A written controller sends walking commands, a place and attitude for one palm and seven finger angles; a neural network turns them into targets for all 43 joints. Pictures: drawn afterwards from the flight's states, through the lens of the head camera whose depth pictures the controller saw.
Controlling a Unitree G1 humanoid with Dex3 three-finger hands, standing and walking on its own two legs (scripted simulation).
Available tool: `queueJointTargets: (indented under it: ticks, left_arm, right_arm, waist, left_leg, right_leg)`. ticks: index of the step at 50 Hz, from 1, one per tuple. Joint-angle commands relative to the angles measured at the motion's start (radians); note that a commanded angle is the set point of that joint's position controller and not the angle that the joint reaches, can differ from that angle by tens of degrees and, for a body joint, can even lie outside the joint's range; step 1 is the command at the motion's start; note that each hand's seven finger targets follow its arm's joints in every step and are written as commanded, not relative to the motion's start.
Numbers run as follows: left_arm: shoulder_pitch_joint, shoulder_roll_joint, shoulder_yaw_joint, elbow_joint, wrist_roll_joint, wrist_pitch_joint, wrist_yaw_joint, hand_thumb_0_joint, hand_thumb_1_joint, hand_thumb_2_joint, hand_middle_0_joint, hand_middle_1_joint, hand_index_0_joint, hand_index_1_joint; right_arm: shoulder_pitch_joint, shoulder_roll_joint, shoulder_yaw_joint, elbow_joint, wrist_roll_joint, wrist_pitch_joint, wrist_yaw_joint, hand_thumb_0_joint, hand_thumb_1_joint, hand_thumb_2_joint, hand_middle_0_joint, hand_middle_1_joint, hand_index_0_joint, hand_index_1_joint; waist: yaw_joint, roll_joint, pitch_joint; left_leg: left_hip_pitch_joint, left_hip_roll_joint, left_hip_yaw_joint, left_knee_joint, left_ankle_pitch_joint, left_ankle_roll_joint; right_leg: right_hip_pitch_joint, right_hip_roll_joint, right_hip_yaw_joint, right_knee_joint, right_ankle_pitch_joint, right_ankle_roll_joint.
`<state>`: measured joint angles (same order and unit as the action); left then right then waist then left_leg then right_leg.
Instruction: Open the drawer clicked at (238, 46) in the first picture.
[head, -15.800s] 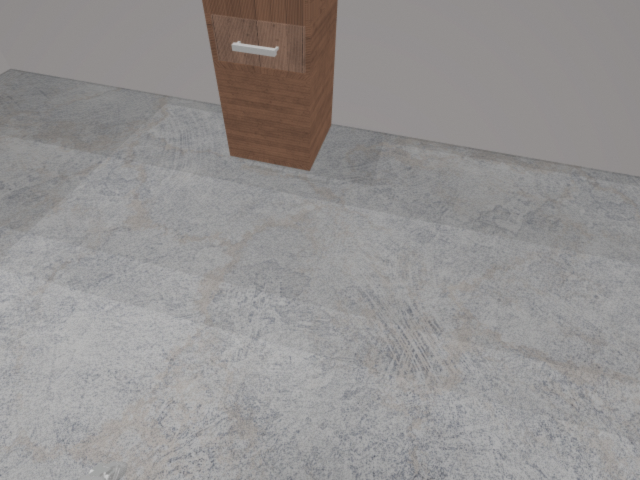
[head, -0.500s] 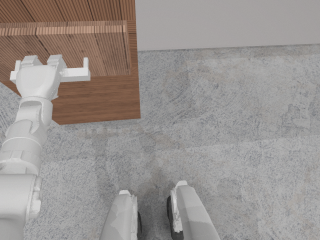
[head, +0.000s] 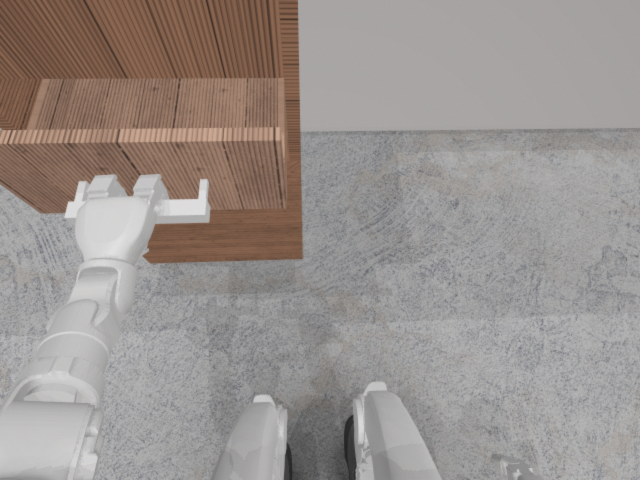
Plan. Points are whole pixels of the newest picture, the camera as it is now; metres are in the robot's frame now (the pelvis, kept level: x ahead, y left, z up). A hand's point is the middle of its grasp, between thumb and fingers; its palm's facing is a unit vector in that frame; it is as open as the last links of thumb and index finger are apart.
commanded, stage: pull the drawer open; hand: left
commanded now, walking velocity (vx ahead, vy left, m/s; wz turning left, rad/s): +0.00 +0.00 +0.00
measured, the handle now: (142, 199) +0.47 +0.25 -0.05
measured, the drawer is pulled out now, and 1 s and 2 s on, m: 0.10 0.20 0.30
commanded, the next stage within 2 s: open the thumb to release the handle in 1.98 s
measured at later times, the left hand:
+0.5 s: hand (132, 274) +0.37 +0.25 -0.07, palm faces -0.05 -0.04 -1.00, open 5.8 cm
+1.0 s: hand (126, 319) +0.31 +0.25 -0.07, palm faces -0.04 -0.04 -1.00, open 5.8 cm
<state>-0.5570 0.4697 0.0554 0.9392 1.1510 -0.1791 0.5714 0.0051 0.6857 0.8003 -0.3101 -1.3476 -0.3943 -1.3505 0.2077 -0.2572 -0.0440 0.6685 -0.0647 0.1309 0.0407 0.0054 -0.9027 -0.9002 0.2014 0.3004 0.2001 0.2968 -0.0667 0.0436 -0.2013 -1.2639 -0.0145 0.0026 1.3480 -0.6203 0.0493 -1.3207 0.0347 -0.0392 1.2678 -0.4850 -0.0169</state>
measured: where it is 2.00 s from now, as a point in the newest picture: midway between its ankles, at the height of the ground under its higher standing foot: outside the picture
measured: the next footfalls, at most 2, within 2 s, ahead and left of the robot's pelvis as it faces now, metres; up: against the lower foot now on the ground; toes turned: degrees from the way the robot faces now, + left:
none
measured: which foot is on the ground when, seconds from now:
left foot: down 0.00-1.00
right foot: down 0.00-1.00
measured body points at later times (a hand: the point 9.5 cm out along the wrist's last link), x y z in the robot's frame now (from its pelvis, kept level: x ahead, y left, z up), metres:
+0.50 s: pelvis +0.00 -0.01 +0.00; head +0.14 -0.01 +0.43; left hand +0.37 +0.25 -0.01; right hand +0.09 -0.27 -0.14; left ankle -0.01 +0.09 -0.61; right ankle +0.05 -0.11 -0.61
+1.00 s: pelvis +0.00 -0.01 +0.01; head +0.13 -0.01 +0.44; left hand +0.31 +0.25 -0.01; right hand +0.15 -0.26 -0.13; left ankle -0.01 +0.09 -0.61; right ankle +0.05 -0.11 -0.61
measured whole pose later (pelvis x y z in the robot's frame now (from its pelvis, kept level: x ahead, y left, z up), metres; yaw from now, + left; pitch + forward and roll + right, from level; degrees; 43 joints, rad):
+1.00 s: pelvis +0.00 -0.01 +0.01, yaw +0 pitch +27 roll -1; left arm -0.13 0.37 0.04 0.62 1.16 -0.14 0.63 0.02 0.68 0.80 -0.30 -1.35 -0.41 -1.35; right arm 0.14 -0.25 -0.05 0.63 -0.06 0.11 0.02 0.01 -0.90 -0.90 0.20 0.30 0.20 0.30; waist -0.01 0.03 -0.21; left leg -1.17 -0.02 0.02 1.32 -0.62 0.04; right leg -1.25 0.03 -0.02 1.27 -0.49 -0.03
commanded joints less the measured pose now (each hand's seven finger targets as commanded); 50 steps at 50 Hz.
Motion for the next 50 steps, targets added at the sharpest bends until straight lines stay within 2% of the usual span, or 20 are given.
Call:
queueJointTargets:
  ticks: [1, 2, 4, 5, 11, 12, 14, 15, 17, 20, 23, 25, 29, 30, 34, 35, 39, 40, 42, 50]
  left_arm:
    - [-0.247, 0.187, 0.048, -0.144, -0.007, -0.002, 0.043, 0.0, 0.9, 0.9, -0.4, -1.35, -0.4, -1.35]
    - [-0.234, 0.208, 0.067, -0.146, -0.003, -0.003, 0.044, 0.0, 0.9, 0.9, -0.4, -1.35, -0.4, -1.35]
    - [-0.218, 0.176, 0.045, -0.15, -0.005, -0.002, 0.044, 0.0, 0.9, 0.9, -0.4, -1.35, -0.4, -1.35]
    - [-0.212, 0.168, 0.046, -0.165, -0.01, -0.003, 0.044, 0.0, 0.9, 0.9, -0.4, -1.35, -0.4, -1.35]
    - [-0.109, 0.137, 0.041, -0.206, -0.022, 0.001, 0.038, 0.0, 0.9, 0.9, -0.4, -1.35, -0.4, -1.35]
    - [-0.102, 0.157, 0.054, -0.221, -0.022, -0.003, 0.038, 0.0, 0.9, 0.9, -0.4, -1.35, -0.4, -1.35]
    - [-0.08, 0.135, 0.041, -0.231, -0.024, -0.009, 0.039, 0.0, 0.9, 0.9, -0.4, -1.35, -0.4, -1.35]
    - [-0.054, 0.163, 0.072, -0.236, -0.026, -0.012, 0.04, 0.0, 0.9, 0.9, -0.4, -1.35, -0.4, -1.35]
    - [-0.047, 0.149, 0.06, -0.245, -0.02, -0.018, 0.045, 0.0, 0.9, 0.9, -0.4, -1.35, -0.4, -1.35]
    - [-0.021, 0.138, 0.064, -0.268, -0.014, -0.018, 0.061, 0.0, 0.9, 0.9, -0.4, -1.35, -0.4, -1.35]
    - [-0.006, 0.121, 0.053, -0.269, -0.002, -0.011, 0.076, 0.0, 0.9, 0.9, -0.4, -1.35, -0.4, -1.35]
    - [0.01, 0.112, 0.051, -0.296, -0.002, -0.002, 0.083, 0.0, 0.9, 0.9, -0.4, -1.35, -0.4, -1.35]
    - [0.064, 0.082, 0.031, -0.329, -0.006, 0.018, 0.088, 0.0, 0.9, 0.9, -0.4, -1.35, -0.4, -1.35]
    - [0.075, 0.076, 0.027, -0.35, -0.013, 0.023, 0.085, 0.0, 0.9, 0.9, -0.4, -1.35, -0.4, -1.35]
    - [0.144, 0.075, 0.031, -0.382, -0.022, 0.032, 0.079, 0.0, 0.9, 0.9, -0.4, -1.35, -0.4, -1.35]
    - [0.161, 0.089, 0.044, -0.385, -0.022, 0.032, 0.076, 0.0, 0.9, 0.9, -0.4, -1.35, -0.4, -1.35]
    - [0.209, 0.077, 0.042, -0.414, -0.016, 0.021, 0.082, 0.0, 0.9, 0.9, -0.4, -1.35, -0.4, -1.35]
    - [0.232, 0.091, 0.057, -0.434, -0.014, 0.02, 0.084, 0.0, 0.9, 0.9, -0.4, -1.35, -0.4, -1.35]
    - [0.251, 0.054, 0.032, -0.441, -0.008, 0.022, 0.093, 0.0, 0.9, 0.9, -0.4, -1.35, -0.4, -1.35]
    - [0.359, 0.047, 0.043, -0.511, -0.013, 0.044, 0.11, 0.0, 0.9, 0.9, -0.4, -1.35, -0.4, -1.35]
  right_arm:
    - [0.134, -0.161, -0.056, -0.041, -0.002, -0.018, -0.014, 0.0, -0.9, -0.9, 0.2, 0.3, 0.2, 0.3]
    - [0.129, -0.164, -0.057, -0.044, -0.002, -0.019, -0.016, 0.0, -0.9, -0.9, 0.2, 0.3, 0.2, 0.3]
    - [0.12, -0.158, -0.057, -0.05, 0.0, -0.022, -0.016, 0.0, -0.9, -0.9, 0.2, 0.3, 0.2, 0.3]
    - [0.119, -0.158, -0.059, -0.05, -0.001, -0.022, -0.015, 0.0, -0.9, -0.9, 0.2, 0.3, 0.2, 0.3]
    - [0.104, -0.149, -0.062, -0.065, 0.006, -0.023, -0.018, 0.0, -0.9, -0.9, 0.2, 0.3, 0.2, 0.3]
    - [0.1, -0.151, -0.061, -0.063, 0.006, -0.023, -0.02, 0.0, -0.9, -0.9, 0.2, 0.3, 0.2, 0.3]
    - [0.093, -0.146, -0.061, -0.066, 0.007, -0.026, -0.023, 0.0, -0.9, -0.9, 0.2, 0.3, 0.2, 0.3]
    - [0.09, -0.149, -0.059, -0.066, 0.005, -0.028, -0.025, 0.0, -0.9, -0.9, 0.2, 0.3, 0.2, 0.3]
    - [0.084, -0.146, -0.059, -0.065, 0.006, -0.03, -0.026, 0.0, -0.9, -0.9, 0.2, 0.3, 0.2, 0.3]
    - [0.074, -0.148, -0.061, -0.063, 0.001, -0.031, -0.024, 0.0, -0.9, -0.9, 0.2, 0.3, 0.2, 0.3]
    - [0.066, -0.146, -0.063, -0.066, 0.002, -0.03, -0.024, 0.0, -0.9, -0.9, 0.2, 0.3, 0.2, 0.3]
    - [0.056, -0.148, -0.064, -0.071, 0.0, -0.03, -0.022, 0.0, -0.9, -0.9, 0.2, 0.3, 0.2, 0.3]
    - [0.046, -0.142, -0.066, -0.083, 0.005, -0.027, -0.024, 0.0, -0.9, -0.9, 0.2, 0.3, 0.2, 0.3]
    - [0.04, -0.142, -0.066, -0.087, 0.004, -0.029, -0.024, 0.0, -0.9, -0.9, 0.2, 0.3, 0.2, 0.3]
    - [0.024, -0.135, -0.062, -0.096, 0.008, -0.033, -0.031, 0.0, -0.9, -0.9, 0.2, 0.3, 0.2, 0.3]
    - [0.019, -0.139, -0.06, -0.099, 0.007, -0.034, -0.033, 0.0, -0.9, -0.9, 0.2, 0.3, 0.2, 0.3]
    - [0.001, -0.131, -0.057, -0.106, 0.006, -0.044, -0.036, 0.0, -0.9, -0.9, 0.2, 0.3, 0.2, 0.3]
    - [-0.006, -0.133, -0.057, -0.11, 0.003, -0.045, -0.035, 0.0, -0.9, -0.9, 0.2, 0.3, 0.2, 0.3]
    - [-0.014, -0.13, -0.059, -0.114, 0.004, -0.045, -0.033, 0.0, -0.9, -0.9, 0.2, 0.3, 0.2, 0.3]
    - [-0.038, -0.129, -0.058, -0.135, 0.001, -0.052, -0.03, 0.0, -0.9, -0.9, 0.2, 0.3, 0.2, 0.3]
  waist:
    - [-0.014, 0.047, -0.485]
    - [-0.004, 0.036, -0.5]
    - [-0.003, 0.046, -0.484]
    - [0.002, 0.057, -0.507]
    - [0.02, 0.025, -0.528]
    - [0.023, 0.018, -0.517]
    - [0.017, 0.004, -0.494]
    - [0.032, 0.001, -0.496]
    - [0.026, -0.006, -0.476]
    - [0.033, 0.03, -0.462]
    - [0.027, 0.005, -0.446]
    - [0.038, 0.037, -0.458]
    - [0.038, 0.002, -0.466]
    - [0.043, 0.023, -0.479]
    - [0.047, -0.011, -0.46]
    - [0.051, -0.01, -0.45]
    - [0.054, -0.007, -0.426]
    - [0.067, 0.021, -0.435]
    - [0.054, 0.004, -0.418]
    - [0.068, 0.005, -0.413]
  left_leg:
    - [0.308, 0.008, -0.042, -0.159, 0.45, -0.011]
    - [0.3, 0.005, -0.041, -0.155, 0.445, -0.011]
    - [0.296, 0.003, -0.037, -0.162, 0.434, -0.011]
    - [0.315, 0.003, -0.041, -0.165, 0.444, -0.012]
    - [0.324, 0.001, -0.033, -0.174, 0.449, -0.01]
    - [0.316, 0.002, -0.032, -0.177, 0.442, -0.011]
    - [0.296, -0.001, -0.024, -0.177, 0.423, -0.006]
    - [0.288, -0.002, -0.024, -0.18, 0.424, -0.006]
    - [0.276, -0.002, -0.022, -0.177, 0.405, -0.005]
    - [0.306, 0.0, -0.027, -0.183, 0.42, -0.009]
    - [0.299, -0.001, -0.03, -0.181, 0.401, -0.011]
    - [0.328, -0.001, -0.037, -0.191, 0.419, -0.016]
    - [0.343, 0.0, -0.036, -0.198, 0.419, -0.016]
    - [0.357, 0.0, -0.036, -0.206, 0.436, -0.017]
    - [0.343, -0.001, -0.026, -0.208, 0.417, -0.012]
    - [0.341, -0.001, -0.032, -0.211, 0.421, -0.014]
    - [0.331, -0.003, -0.024, -0.205, 0.4, -0.012]
    - [0.343, -0.004, -0.024, -0.207, 0.422, -0.014]
    - [0.345, -0.002, -0.026, -0.203, 0.406, -0.016]
    - [0.347, -0.007, -0.028, -0.199, 0.408, -0.017]
  right_leg:
    - [0.323, 0.009, 0.005, -0.102, 0.311, -0.035]
    - [0.333, 0.008, 0.007, -0.096, 0.31, -0.035]
    - [0.334, 0.007, 0.009, -0.104, 0.304, -0.035]
    - [0.336, 0.008, 0.007, -0.099, 0.307, -0.037]
    - [0.383, 0.008, 0.014, -0.107, 0.328, -0.034]
    - [0.388, 0.008, 0.016, -0.109, 0.327, -0.034]
    - [0.401, 0.007, 0.023, -0.119, 0.328, -0.033]
    - [0.411, 0.007, 0.023, -0.112, 0.326, -0.035]
    - [0.4, 0.007, 0.025, -0.115, 0.311, -0.034]
    - [0.366, 0.007, 0.018, -0.111, 0.3, -0.039]
    - [0.35, 0.007, 0.017, -0.112, 0.276, -0.037]
    - [0.341, 0.007, 0.011, -0.108, 0.274, -0.042]
    - [0.368, 0.007, 0.012, -0.119, 0.283, -0.038]
    - [0.378, 0.006, 0.011, -0.122, 0.294, -0.041]
    - [0.408, 0.006, 0.017, -0.134, 0.301, -0.038]
    - [0.406, 0.007, 0.017, -0.131, 0.299, -0.04]
    - [0.396, 0.007, 0.019, -0.133, 0.284, -0.041]
    - [0.399, 0.007, 0.019, -0.126, 0.296, -0.045]
    - [0.374, 0.005, 0.014, -0.129, 0.277, -0.042]
    - [0.385, 0.007, 0.015, -0.124, 0.281, -0.043]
